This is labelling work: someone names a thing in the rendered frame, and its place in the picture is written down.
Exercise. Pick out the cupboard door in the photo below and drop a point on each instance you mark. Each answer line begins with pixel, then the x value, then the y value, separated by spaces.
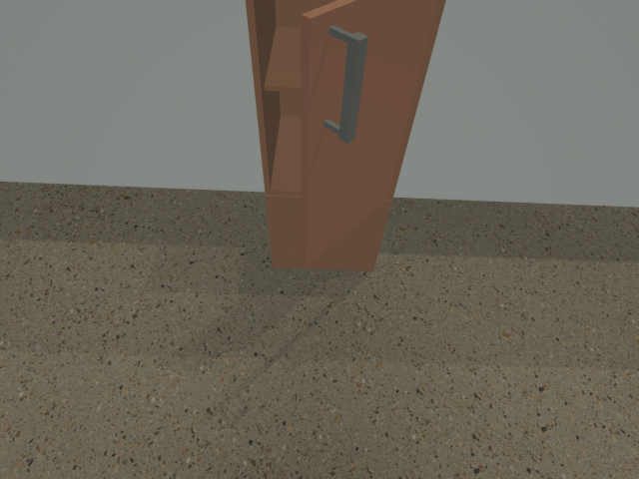
pixel 343 183

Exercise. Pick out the handle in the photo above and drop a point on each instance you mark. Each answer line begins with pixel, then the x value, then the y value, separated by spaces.
pixel 354 68

